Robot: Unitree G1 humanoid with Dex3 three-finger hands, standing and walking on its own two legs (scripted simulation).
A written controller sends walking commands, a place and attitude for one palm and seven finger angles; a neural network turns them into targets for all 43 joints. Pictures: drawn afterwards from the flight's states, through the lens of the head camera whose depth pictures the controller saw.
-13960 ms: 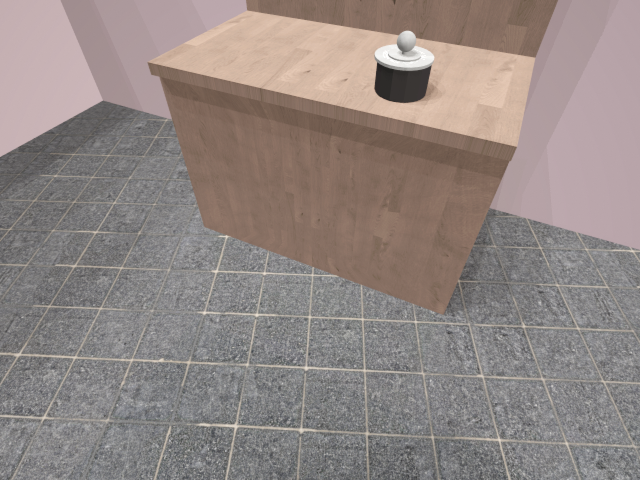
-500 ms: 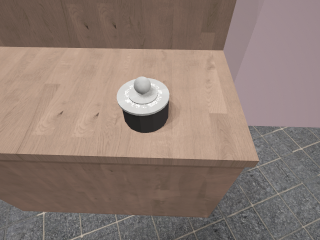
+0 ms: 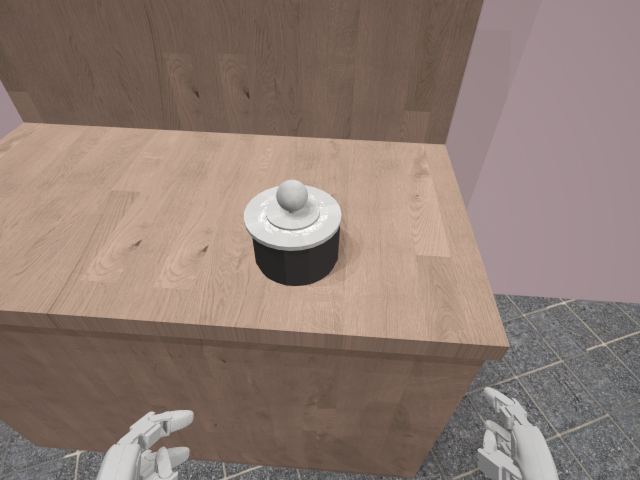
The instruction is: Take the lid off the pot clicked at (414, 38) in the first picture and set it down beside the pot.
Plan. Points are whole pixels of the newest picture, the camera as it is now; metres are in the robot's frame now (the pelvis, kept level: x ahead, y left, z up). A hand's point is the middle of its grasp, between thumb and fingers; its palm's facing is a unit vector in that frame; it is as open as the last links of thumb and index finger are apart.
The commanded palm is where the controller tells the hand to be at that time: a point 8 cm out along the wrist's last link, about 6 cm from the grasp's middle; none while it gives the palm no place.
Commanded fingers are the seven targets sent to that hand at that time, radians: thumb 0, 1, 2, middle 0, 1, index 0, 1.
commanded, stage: lift the closed hand beside the body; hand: left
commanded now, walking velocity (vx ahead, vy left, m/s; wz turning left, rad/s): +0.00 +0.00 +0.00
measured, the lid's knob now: (292, 195) +0.50 +0.08 +0.12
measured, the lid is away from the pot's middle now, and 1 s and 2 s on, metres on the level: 0.00 0.00 0.00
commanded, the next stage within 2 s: raise the hand higher, near the body in 0.30 s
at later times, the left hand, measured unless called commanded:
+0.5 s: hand (130, 477) +0.12 +0.20 +0.04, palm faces +0.27 -0.87 -0.41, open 3.1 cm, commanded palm +0.08 +0.24 +0.07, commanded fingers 0.00 0.90 0.90 -1.30 -1.50 -1.30 -1.50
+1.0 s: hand (115, 420) +0.16 +0.21 +0.10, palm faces +0.32 -0.85 -0.42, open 3.1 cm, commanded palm +0.11 +0.25 +0.13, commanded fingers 0.00 0.90 0.90 -1.30 -1.50 -1.30 -1.50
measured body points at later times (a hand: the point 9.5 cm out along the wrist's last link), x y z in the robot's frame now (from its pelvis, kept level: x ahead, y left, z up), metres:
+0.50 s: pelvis +0.00 -0.03 +0.00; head -0.02 -0.06 +0.45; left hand +0.11 +0.25 +0.06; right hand +0.17 -0.24 -0.09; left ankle +0.01 +0.08 -0.74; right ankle -0.02 -0.12 -0.74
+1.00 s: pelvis +0.01 -0.03 +0.00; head -0.01 -0.05 +0.45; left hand +0.13 +0.25 +0.12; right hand +0.22 -0.23 -0.06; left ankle +0.01 +0.08 -0.74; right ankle -0.02 -0.12 -0.74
